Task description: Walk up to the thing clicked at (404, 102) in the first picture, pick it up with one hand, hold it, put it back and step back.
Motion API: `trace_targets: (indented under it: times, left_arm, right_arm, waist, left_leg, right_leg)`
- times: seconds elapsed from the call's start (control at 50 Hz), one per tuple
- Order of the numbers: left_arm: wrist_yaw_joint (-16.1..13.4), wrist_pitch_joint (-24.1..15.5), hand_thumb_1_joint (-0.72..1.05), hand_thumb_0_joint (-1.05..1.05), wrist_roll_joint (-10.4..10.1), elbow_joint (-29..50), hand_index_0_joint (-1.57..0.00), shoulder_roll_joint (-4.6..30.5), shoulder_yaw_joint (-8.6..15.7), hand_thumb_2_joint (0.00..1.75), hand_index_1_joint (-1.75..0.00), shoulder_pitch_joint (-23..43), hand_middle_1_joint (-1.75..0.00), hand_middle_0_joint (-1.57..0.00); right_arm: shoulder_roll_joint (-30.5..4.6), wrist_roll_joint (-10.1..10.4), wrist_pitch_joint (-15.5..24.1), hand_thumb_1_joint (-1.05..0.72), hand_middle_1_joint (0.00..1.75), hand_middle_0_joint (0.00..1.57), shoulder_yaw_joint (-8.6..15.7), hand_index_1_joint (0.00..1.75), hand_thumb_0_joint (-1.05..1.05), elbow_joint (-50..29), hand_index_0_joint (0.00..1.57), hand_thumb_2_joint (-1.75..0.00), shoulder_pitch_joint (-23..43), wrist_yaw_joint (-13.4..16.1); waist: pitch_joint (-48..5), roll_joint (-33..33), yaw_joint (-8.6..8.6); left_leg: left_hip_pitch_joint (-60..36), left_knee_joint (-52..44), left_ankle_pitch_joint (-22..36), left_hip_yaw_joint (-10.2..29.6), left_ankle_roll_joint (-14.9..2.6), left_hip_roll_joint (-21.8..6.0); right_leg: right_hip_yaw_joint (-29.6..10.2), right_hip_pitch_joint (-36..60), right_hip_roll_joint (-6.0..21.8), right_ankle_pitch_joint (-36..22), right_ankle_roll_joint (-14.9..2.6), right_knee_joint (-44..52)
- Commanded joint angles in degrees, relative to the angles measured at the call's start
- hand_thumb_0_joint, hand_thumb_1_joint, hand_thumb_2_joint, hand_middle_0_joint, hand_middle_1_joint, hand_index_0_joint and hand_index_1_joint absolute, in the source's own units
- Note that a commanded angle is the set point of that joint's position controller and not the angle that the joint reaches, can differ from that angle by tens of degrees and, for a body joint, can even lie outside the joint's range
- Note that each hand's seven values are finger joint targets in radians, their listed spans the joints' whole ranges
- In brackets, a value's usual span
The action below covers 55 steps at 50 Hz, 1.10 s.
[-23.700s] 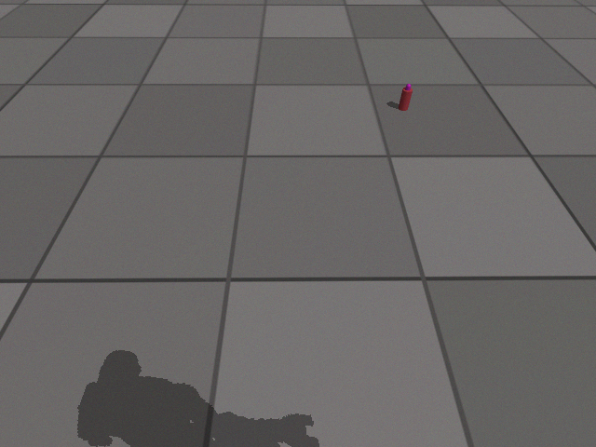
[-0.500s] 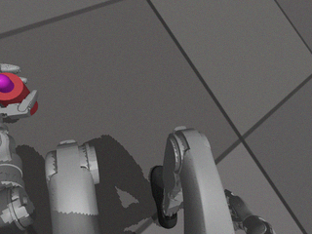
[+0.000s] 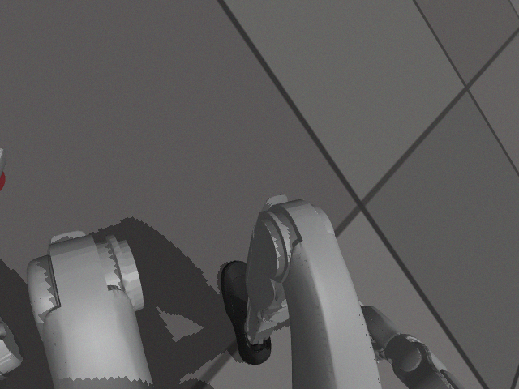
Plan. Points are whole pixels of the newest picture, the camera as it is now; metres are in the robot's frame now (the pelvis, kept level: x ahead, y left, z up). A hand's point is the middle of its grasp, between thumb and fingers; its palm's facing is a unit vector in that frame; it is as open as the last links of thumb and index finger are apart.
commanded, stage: lower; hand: left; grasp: from the side
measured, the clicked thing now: out of the picture +0.43 +0.30 -0.16
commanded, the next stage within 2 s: loosen in 0.88 s
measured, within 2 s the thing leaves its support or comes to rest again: rests again in 0.72 s
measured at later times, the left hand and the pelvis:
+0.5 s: hand out of the picture +0.44 +0.29 -0.18, palm faces +0.39 -0.92 -0.03, open 8.2 cm; pelvis -0.01 +0.01 -0.01, yaw -3 degrees
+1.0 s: hand out of the picture +0.44 +0.29 -0.19, palm faces +0.39 -0.92 -0.02, open 8.2 cm; pelvis -0.01 +0.01 -0.01, yaw -4 degrees
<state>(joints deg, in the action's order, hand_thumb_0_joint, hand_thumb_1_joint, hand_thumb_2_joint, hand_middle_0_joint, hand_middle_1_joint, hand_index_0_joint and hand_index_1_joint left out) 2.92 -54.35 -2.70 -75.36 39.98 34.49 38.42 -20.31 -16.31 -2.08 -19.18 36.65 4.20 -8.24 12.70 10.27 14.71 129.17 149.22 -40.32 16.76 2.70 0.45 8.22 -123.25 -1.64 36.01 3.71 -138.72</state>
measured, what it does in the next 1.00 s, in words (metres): stands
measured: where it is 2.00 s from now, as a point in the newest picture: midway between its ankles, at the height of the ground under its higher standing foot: (184, 358)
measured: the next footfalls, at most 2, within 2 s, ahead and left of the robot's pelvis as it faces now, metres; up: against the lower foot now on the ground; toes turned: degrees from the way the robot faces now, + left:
none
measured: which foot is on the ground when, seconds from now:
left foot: down 0.00-1.00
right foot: down 0.00-1.00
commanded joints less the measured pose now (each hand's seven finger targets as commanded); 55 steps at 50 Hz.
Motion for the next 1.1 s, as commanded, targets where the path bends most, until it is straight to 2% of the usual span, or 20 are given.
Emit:
trace_targets:
  times: [0.0,0.02,0.06,0.14,0.2,0.24,0.38,0.5,0.56,0.58,0.64,0.68,0.72,0.78,0.86,0.94,0.98,1.02,1.06,1.08]
  left_arm:
    - [-1.1,-7.5,0.34,0.00,-0.6,10.6,-1.20,15.1,0.5,1.18,-1.29,16.0,-1.30,-1.19]
    - [-1.1,-7.7,0.33,0.00,-0.9,10.3,-1.21,14.0,0.0,1.18,-1.30,15.7,-1.30,-1.20]
    - [-1.5,-8.1,0.35,0.00,-0.9,10.3,-1.20,15.7,0.5,1.18,-1.29,15.8,-1.30,-1.19]
    - [-1.8,-8.9,0.33,0.00,-1.5,8.3,-1.21,16.0,0.3,1.19,-1.31,15.5,-1.32,-1.20]
    - [-2.6,-9.4,0.34,0.00,-0.8,7.0,-1.21,17.2,0.5,1.21,-1.31,14.7,-1.32,-1.19]
    - [-2.9,-9.7,0.36,0.00,-0.4,6.1,-1.23,17.6,0.4,1.22,-1.33,15.0,-1.34,-1.22]
    - [-3.8,-11.1,0.35,0.00,-0.5,4.8,-1.22,19.4,0.9,1.22,-1.32,14.2,-1.32,-1.20]
    - [-4.3,-11.9,0.36,0.00,-0.1,3.4,-1.24,19.6,-0.3,1.24,-1.34,14.9,-1.34,-1.23]
    - [-4.7,-12.4,0.37,0.00,-0.2,3.6,-1.24,20.4,-0.1,1.22,-1.33,14.9,-1.33,-1.23]
    - [-4.8,-12.4,0.37,0.00,-0.4,3.4,-1.24,19.6,-0.1,1.23,-1.33,14.3,-1.33,-1.23]
    - [-5.1,-12.8,0.37,0.00,0.0,2.5,-1.23,19.7,-0.6,1.23,-1.32,14.1,-1.33,-1.21]
    - [-5.4,-13.1,0.38,0.00,0.3,2.5,-1.24,20.3,-1.0,1.23,-1.33,15.5,-1.33,-1.23]
    - [-5.4,-13.3,0.38,0.00,0.2,2.5,-1.24,20.4,-0.9,1.24,-1.33,14.6,-1.33,-1.23]
    - [-5.4,-13.6,0.39,0.00,0.1,2.3,-1.23,20.4,-0.9,1.23,-1.33,14.1,-1.33,-1.22]
    - [-5.9,-13.8,0.39,0.00,-0.4,1.2,-1.25,21.0,-0.8,1.25,-1.34,14.5,-1.34,-1.24]
    - [-6.0,-14.2,0.38,0.00,-0.3,0.7,-1.24,21.6,-0.7,1.24,-1.33,13.5,-1.32,-1.23]
    - [-5.8,-14.4,0.37,0.00,0.0,0.3,-1.29,21.2,-1.4,1.16,-1.30,13.5,-1.30,-1.29]
    - [-5.8,-14.5,0.21,0.00,-0.3,1.3,-1.15,21.4,-1.6,1.00,-1.14,14.5,-1.14,-1.14]
    - [-5.6,-14.6,0.17,0.00,-0.9,1.0,-1.07,20.4,-1.8,0.84,-0.98,15.1,-1.00,-1.05]
    - [-5.7,-14.6,0.13,0.00,-0.9,0.6,-1.03,20.9,-1.2,0.76,-0.92,14.1,-0.94,-1.02]
  right_arm:
    - [-19.0,-1.1,-0.5,-0.92,0.30,0.20,4.4,0.30,0.00,-1.2,0.20,-0.91,-4.4,0.6]
    - [-19.2,-1.2,-0.4,-0.93,0.30,0.20,4.3,0.30,0.00,-1.7,0.20,-0.91,-3.6,0.6]
    - [-19.4,-1.6,-0.5,-0.92,0.30,0.20,3.6,0.30,0.00,-1.6,0.20,-0.91,-4.0,0.6]
    - [-19.8,-1.9,-0.3,-0.92,0.30,0.20,2.5,0.30,0.00,-1.9,0.20,-0.91,-2.7,0.6]
    - [-20.1,-2.5,-0.3,-0.91,0.30,0.20,1.9,0.30,0.00,-2.0,0.20,-0.91,-1.9,0.7]
    - [-20.6,-2.7,-0.5,-0.92,0.30,0.20,1.6,0.30,0.00,-2.2,0.20,-0.91,-1.6,0.7]
    - [-21.2,-3.4,-0.5,-0.91,0.30,0.20,0.4,0.30,0.00,-3.1,0.20,-0.91,0.6,0.8]
    - [-21.6,-3.8,-0.4,-0.91,0.30,0.20,-0.6,0.30,0.00,-3.6,0.20,-0.90,1.3,0.7]
    - [-21.8,-4.0,-0.2,-0.91,0.30,0.20,-1.0,0.30,0.00,-3.7,0.20,-0.90,1.9,0.7]
    - [-21.8,-4.1,-0.3,-0.90,0.30,0.20,-1.0,0.30,0.00,-3.9,0.20,-0.90,1.7,0.7]
    - [-21.9,-4.4,-0.4,-0.90,0.30,0.20,-1.4,0.30,0.00,-3.8,0.20,-0.90,2.1,0.7]
    - [-21.9,-4.5,-0.6,-0.90,0.30,0.20,-1.8,0.30,0.00,-3.8,0.20,-0.90,2.0,0.7]
    - [-22.1,-4.5,-0.5,-0.90,0.30,0.20,-1.9,0.30,0.00,-4.0,0.20,-0.90,2.8,0.7]
    - [-22.1,-4.9,-0.8,-0.90,0.30,0.20,-2.3,0.30,0.00,-4.1,0.20,-0.90,2.6,0.7]
    - [-22.1,-5.0,-0.6,-0.90,0.30,0.20,-3.0,0.30,0.00,-4.3,0.20,-0.90,2.9,0.8]
    - [-22.2,-5.0,-0.4,-0.90,0.30,0.20,-3.2,0.30,0.00,-4.9,0.20,-0.90,3.8,0.8]
    - [-22.3,-5.3,-0.4,-0.90,0.30,0.20,-3.3,0.30,0.00,-4.8,0.20,-0.90,3.7,0.8]
    - [-22.4,-5.1,-0.3,-0.91,0.30,0.20,-3.2,0.30,0.00,-5.2,0.20,-0.90,4.2,0.9]
    - [-22.5,-5.1,-0.3,-0.91,0.30,0.20,-3.4,0.30,0.00,-4.9,0.20,-0.89,3.9,1.0]
    - [-22.6,-5.1,-0.3,-0.91,0.30,0.20,-3.4,0.30,0.00,-4.8,0.20,-0.90,3.8,0.9]
  waist:
    - [-38.4,-29.5,3.74]
    - [-37.9,-28.4,3.91]
    - [-38.3,-29.2,4.14]
    - [-36.9,-27.1,4.74]
    - [-36.2,-28.3,4.53]
    - [-34.7,-29.2,5.40]
    - [-33.2,-28.7,5.37]
    - [-31.3,-28.6,6.79]
    - [-31.6,-29.2,6.51]
    - [-32.3,-28.8,6.77]
    - [-31.1,-29.7,6.79]
    - [-30.3,-29.6,7.46]
    - [-29.3,-29.7,7.07]
    - [-30.5,-29.9,7.26]
    - [-30.3,-28.4,7.80]
    - [-28.8,-27.7,7.31]
    - [-28.9,-28.4,7.65]
    - [-28.6,-28.3,7.59]
    - [-28.6,-28.7,8.46]
    - [-28.5,-28.5,7.85]
  left_leg:
    - [-25.3,-17.5,9.5,-5.7,-1.04,-2.9]
    - [-25.0,-17.4,8.8,-5.5,-1.10,-2.9]
    - [-25.4,-16.9,9.9,-5.3,-1.09,-2.9]
    - [-24.2,-15.8,9.3,-4.8,-1.44,-3.1]
    - [-25.4,-16.1,9.9,-4.3,-1.05,-3.4]
    - [-25.6,-16.5,9.7,-3.8,-0.87,-3.5]
    - [-25.2,-15.9,8.5,-3.3,-0.93,-3.8]
    - [-24.7,-16.1,7.9,-2.4,-0.93,-4.0]
    - [-25.7,-15.9,8.7,-2.0,-0.82,-4.2]
    - [-26.6,-15.8,9.9,-1.7,-0.63,-4.3]
    - [-27.2,-16.1,10.4,-1.2,-0.42,-4.5]
    - [-26.1,-16.2,9.5,-1.1,-0.48,-4.5]
    - [-26.5,-16.4,9.2,-0.7,-0.40,-4.7]
    - [-27.5,-16.0,10.7,-0.6,-0.24,-4.7]
    - [-25.9,-15.1,10.1,-0.7,-0.78,-4.6]
    - [-24.6,-15.3,7.7,-0.6,-0.98,-4.7]
    - [-25.6,-15.4,8.5,-0.5,-0.79,-4.8]
    - [-25.9,-15.7,8.5,-0.2,-0.72,-5.0]
    - [-26.4,-15.8,8.8,0.2,-0.62,-5.0]
    - [-26.1,-15.8,9.0,0.2,-0.60,-5.0]
  right_leg:
    - [7.0,19.5,-1.7,-11.5,-4.54,9.8]
    - [7.4,19.1,-1.6,-11.0,-4.34,9.9]
    - [7.3,20.6,-1.8,-12.2,-4.23,9.9]
    - [7.8,21.0,-2.1,-12.2,-3.92,10.1]
    - [8.3,20.7,-2.2,-12.4,-4.00,9.7]
    - [8.9,20.0,-2.3,-12.2,-4.03,9.3]
    - [9.6,20.3,-2.8,-11.7,-3.89,9.5]
    - [10.5,20.3,-3.0,-11.5,-3.70,9.5]
    - [10.6,20.4,-3.2,-12.2,-3.71,9.1]
    - [10.8,20.9,-3.1,-13.0,-3.67,9.0]
    - [11.2,20.4,-3.3,-13.4,-3.65,8.7]
    - [11.5,20.4,-3.4,-12.6,-3.64,8.9]
    - [11.5,19.9,-3.3,-12.4,-3.63,8.9]
    - [11.8,21.1,-3.6,-13.7,-3.52,8.7]
    - [11.6,22.2,-3.9,-13.7,-3.38,9.5]
    - [12.0,21.5,-4.1,-11.7,-3.48,9.8]
    - [12.2,21.6,-4.1,-12.3,-3.44,9.5]
    - [12.2,20.4,-4.1,-12.1,-3.54,9.5]
    - [12.5,21.1,-4.2,-12.7,-3.36,9.5]
    - [12.4,21.3,-4.2,-12.8,-3.45,9.3]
